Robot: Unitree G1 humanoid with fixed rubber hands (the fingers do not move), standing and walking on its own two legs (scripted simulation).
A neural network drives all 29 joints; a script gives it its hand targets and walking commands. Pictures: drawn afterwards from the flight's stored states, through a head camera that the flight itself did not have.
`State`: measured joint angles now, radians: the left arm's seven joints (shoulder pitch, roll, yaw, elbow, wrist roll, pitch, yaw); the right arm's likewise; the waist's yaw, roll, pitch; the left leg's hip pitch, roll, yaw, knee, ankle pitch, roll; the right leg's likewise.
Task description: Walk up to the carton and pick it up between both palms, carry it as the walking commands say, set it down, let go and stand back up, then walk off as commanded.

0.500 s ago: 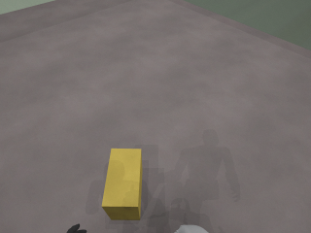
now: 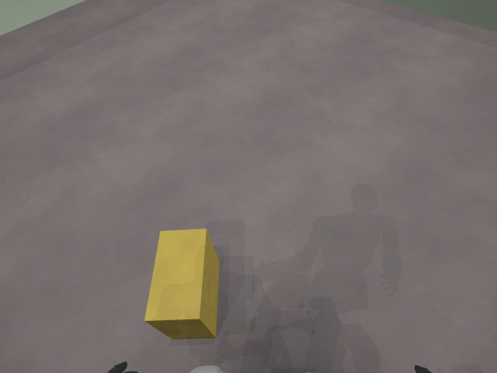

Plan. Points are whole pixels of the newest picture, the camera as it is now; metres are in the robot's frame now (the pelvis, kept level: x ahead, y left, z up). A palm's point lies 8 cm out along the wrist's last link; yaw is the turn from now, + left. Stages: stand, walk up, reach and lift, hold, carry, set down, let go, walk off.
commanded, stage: walk off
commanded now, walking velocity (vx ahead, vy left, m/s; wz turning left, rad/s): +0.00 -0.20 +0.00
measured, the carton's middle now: (188, 285) +0.47 +0.28 -0.62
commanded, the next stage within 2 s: stand in 1.74 s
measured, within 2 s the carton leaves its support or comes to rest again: neither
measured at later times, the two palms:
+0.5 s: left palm out of the picture +0.07 +0.23 -0.13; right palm out of the picture +0.00 -0.30 -0.11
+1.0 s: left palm out of the picture +0.06 +0.12 -0.10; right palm out of the picture +0.03 -0.41 -0.14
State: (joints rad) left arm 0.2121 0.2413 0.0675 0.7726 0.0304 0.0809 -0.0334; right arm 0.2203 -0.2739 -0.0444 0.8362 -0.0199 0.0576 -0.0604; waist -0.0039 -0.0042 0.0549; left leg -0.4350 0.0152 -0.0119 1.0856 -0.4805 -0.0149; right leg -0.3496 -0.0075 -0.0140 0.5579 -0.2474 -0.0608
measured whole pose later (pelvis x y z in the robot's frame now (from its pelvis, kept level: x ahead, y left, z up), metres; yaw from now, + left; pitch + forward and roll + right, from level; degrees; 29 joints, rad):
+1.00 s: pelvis -0.03 -0.15 +0.00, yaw -1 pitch +2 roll +4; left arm 0.22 0.23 0.07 0.77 0.03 0.07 -0.02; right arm 0.22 -0.26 -0.04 0.85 -0.02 0.06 -0.06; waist -0.01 -0.01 0.04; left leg -0.45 0.03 -0.01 1.16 -0.48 -0.02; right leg -0.35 0.00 -0.04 0.55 -0.25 -0.08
